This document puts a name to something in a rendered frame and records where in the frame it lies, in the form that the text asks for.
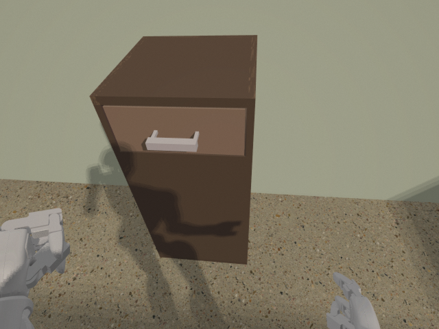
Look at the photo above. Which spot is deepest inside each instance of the cabinet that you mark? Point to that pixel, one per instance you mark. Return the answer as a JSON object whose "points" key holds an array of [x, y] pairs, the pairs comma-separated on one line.
{"points": [[195, 206]]}

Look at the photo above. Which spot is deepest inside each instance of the robot left hand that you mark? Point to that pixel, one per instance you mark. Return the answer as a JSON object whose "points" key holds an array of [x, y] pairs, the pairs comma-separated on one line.
{"points": [[17, 250]]}

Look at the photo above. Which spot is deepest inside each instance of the handle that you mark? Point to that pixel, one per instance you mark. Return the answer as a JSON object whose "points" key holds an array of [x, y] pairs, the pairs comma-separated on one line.
{"points": [[172, 144]]}

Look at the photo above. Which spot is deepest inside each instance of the robot right hand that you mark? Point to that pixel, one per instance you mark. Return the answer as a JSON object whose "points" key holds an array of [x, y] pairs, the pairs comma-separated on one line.
{"points": [[359, 313]]}

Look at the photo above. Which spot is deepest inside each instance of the drawer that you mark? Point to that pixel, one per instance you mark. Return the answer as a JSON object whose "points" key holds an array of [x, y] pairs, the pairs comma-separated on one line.
{"points": [[221, 130]]}

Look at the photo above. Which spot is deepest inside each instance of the robot left forearm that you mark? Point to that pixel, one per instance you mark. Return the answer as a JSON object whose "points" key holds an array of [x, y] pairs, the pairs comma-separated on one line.
{"points": [[15, 312]]}

